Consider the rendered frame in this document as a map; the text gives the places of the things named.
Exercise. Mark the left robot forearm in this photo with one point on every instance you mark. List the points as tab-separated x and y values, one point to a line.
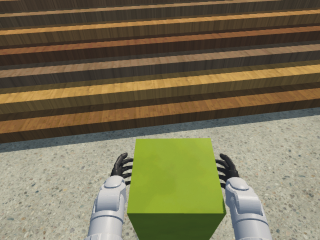
107	215

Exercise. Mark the robot left hand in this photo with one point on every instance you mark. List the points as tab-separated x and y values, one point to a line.
118	168

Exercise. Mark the robot right hand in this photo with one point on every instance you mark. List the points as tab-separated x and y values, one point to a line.
229	170

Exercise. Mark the right robot forearm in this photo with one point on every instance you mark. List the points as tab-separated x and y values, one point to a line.
246	210

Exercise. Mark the carton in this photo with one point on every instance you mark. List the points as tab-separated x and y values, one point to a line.
175	191

